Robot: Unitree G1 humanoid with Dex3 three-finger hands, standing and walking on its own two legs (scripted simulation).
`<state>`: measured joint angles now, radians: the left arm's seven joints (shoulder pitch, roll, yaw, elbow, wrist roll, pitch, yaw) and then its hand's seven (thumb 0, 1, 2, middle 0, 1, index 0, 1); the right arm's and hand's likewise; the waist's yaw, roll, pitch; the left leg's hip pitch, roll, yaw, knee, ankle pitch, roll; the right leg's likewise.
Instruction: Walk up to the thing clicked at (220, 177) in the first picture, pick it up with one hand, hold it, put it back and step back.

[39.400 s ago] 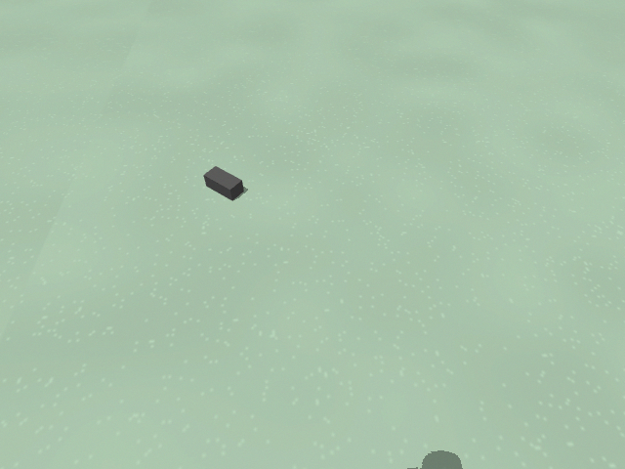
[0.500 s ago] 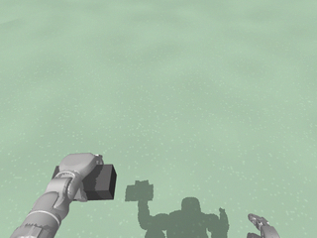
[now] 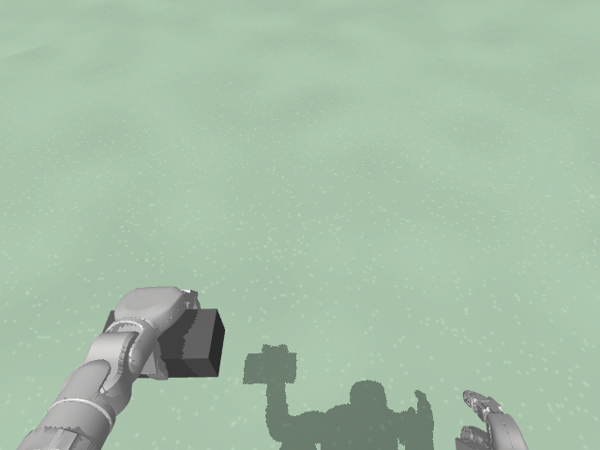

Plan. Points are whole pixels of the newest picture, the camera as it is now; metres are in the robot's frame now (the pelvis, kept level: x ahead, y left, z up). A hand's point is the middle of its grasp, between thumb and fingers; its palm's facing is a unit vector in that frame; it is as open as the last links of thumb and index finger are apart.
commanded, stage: hold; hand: left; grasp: from above
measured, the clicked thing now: (164, 343) +0.29 +0.23 -0.07
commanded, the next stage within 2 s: crouch in 0.50 s
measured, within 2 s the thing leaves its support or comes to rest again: neither
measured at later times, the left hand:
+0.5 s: hand (160, 334) +0.29 +0.22 -0.04, palm faces -0.47 -0.04 -0.88, open 10.6 cm
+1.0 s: hand (171, 351) +0.30 +0.23 -0.11, palm faces -0.49 -0.01 -0.87, open 10.7 cm
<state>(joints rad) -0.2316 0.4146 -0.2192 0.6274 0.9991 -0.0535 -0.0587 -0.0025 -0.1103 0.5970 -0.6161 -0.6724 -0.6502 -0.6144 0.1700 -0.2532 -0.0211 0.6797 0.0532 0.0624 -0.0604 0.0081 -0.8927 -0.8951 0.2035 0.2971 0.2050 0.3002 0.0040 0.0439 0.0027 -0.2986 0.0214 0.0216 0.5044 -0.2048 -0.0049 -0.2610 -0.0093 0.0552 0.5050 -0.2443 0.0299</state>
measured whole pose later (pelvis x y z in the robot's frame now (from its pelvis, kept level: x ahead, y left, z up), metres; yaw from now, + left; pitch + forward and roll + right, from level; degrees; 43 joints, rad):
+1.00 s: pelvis +0.00 +0.00 -0.02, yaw +1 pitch +7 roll -1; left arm -0.33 0.39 -0.19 0.90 1.11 -0.13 0.16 0.00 -0.11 0.61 -0.61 -0.68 -0.64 -0.63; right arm 0.18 -0.25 -0.05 0.70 0.02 0.08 -0.03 0.01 -0.89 -0.90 0.20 0.30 0.21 0.30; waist -0.03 0.01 -0.02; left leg -0.52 0.02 0.00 0.68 -0.27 -0.01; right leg -0.47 -0.01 0.03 0.67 -0.32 0.03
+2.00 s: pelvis -0.05 +0.00 -0.34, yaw -4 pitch +38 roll -7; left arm -0.83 0.57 0.03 1.31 1.26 -0.15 0.42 0.00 -0.14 0.61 -0.64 -0.66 -0.68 -0.60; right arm 0.13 -0.24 -0.02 0.74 -0.12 -0.06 0.08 0.00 -0.91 -0.90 0.20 0.30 0.21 0.30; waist -0.18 0.00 -0.15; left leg -2.10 0.02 -0.12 2.08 -0.65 -0.02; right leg -2.00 0.05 -0.04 2.04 -0.72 0.05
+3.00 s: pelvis -0.06 -0.01 -0.44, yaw -8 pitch +33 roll -8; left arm -0.95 0.75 0.11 1.49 1.30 -0.24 0.45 -0.01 -0.13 0.61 -0.64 -0.66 -0.67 -0.60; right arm 0.11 -0.27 0.08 0.75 -0.17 -0.06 0.13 0.00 -0.91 -0.90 0.20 0.30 0.21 0.30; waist -0.25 -0.05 0.00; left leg -2.34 0.02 -0.20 2.41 -0.66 -0.05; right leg -2.24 0.09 -0.08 2.36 -0.72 0.05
